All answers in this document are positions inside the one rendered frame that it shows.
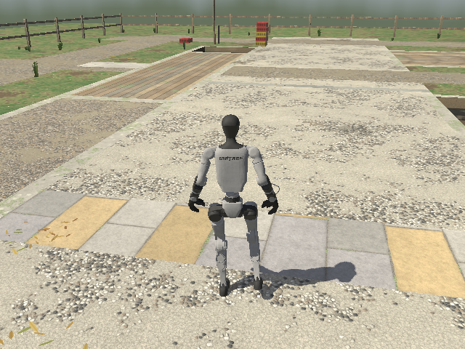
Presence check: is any robot right thigh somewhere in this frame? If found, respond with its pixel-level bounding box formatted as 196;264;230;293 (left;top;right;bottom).
243;201;258;244

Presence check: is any right robot hand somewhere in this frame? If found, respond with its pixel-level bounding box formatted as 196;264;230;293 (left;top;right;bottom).
262;199;279;214

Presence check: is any humanoid robot torso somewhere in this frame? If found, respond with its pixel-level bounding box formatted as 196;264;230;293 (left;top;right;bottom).
214;143;248;218

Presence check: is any left robot forearm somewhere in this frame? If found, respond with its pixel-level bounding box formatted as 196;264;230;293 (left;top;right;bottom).
190;176;203;201

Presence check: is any robot left upper arm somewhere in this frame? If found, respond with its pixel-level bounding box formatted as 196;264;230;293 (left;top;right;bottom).
196;146;216;186

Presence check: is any right robot forearm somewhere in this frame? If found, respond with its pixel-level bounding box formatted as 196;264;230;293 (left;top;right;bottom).
261;175;277;202

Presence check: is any left robot hand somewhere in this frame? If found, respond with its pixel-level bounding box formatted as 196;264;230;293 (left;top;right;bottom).
188;198;205;212

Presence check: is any robot right upper arm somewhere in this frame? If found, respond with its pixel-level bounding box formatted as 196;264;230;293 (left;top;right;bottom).
246;146;268;186

